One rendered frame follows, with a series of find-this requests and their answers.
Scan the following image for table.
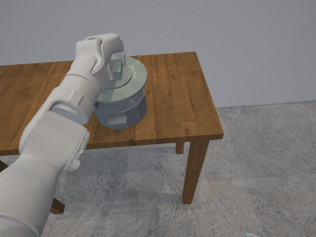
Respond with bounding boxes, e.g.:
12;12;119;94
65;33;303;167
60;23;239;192
0;51;224;214

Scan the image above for lid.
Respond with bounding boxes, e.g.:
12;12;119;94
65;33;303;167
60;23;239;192
96;55;148;104

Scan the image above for robot left forearm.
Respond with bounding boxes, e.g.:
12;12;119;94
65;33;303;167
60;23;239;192
19;37;112;154

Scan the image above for left robot hand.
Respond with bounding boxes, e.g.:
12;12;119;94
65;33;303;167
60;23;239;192
83;33;126;83

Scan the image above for pot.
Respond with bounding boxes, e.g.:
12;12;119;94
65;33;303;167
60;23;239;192
94;87;147;129

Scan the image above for robot left upper arm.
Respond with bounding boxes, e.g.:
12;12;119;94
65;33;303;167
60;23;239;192
0;111;90;237

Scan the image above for knob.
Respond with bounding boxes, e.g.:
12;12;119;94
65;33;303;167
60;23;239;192
110;59;122;78

